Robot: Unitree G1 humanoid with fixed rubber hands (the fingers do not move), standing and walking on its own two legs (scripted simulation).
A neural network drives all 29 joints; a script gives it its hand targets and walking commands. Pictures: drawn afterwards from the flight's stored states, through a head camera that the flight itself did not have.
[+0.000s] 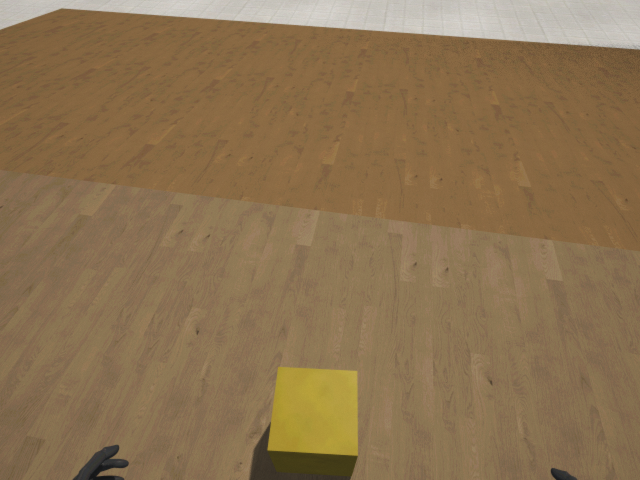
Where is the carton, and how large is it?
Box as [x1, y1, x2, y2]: [267, 367, 357, 476]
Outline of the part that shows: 278,367 267,449 276,470 286,472 351,476 357,456 356,371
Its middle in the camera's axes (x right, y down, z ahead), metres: -0.01 +0.50 +1.06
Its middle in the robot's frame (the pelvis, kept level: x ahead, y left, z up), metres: +0.37 +0.04 -0.66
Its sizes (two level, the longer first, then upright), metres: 0.210 0.200 0.250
